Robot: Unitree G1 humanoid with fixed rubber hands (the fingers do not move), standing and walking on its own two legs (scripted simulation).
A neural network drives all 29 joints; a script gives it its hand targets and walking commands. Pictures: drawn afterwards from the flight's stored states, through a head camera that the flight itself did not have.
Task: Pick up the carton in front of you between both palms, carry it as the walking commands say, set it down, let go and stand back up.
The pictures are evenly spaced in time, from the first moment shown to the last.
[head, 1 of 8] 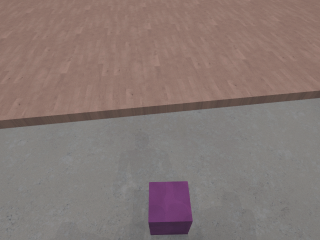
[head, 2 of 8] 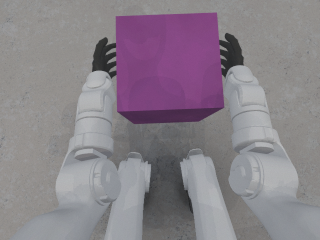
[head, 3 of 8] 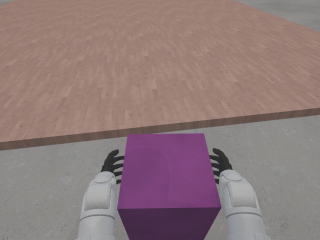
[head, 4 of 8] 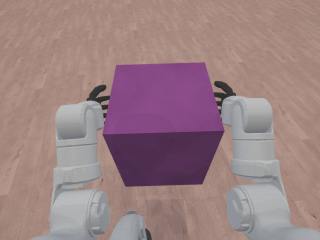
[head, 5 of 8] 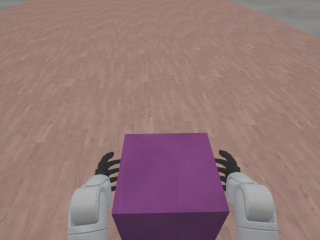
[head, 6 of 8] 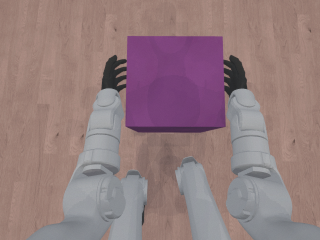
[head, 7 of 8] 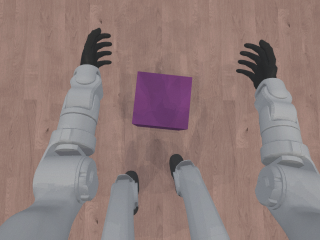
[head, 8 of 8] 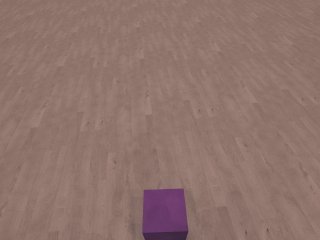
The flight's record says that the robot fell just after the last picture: no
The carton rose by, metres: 0.86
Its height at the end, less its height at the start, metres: +0.10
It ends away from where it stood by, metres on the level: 2.60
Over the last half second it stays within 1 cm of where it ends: yes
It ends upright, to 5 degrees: yes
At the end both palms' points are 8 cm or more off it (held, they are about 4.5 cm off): yes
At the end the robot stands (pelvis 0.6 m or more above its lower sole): yes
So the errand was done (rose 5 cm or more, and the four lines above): yes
